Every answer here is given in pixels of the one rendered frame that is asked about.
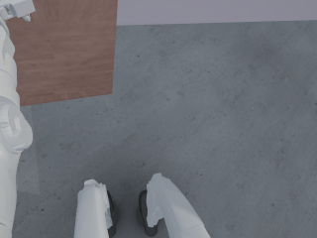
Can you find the left robot hand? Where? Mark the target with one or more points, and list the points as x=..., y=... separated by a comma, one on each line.
x=17, y=8

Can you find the robot foot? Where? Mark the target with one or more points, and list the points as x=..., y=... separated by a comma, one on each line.
x=111, y=229
x=153, y=230

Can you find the robot right foot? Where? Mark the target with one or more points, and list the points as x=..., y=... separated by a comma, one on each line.
x=153, y=230

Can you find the robot left foot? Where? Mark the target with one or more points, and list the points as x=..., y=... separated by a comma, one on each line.
x=111, y=229

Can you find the cabinet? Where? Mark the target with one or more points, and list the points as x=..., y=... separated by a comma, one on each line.
x=66, y=51

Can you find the robot left forearm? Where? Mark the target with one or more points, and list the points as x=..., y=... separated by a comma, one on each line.
x=8, y=68

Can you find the left robot upper arm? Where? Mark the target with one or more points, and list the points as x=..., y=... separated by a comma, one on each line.
x=16, y=135

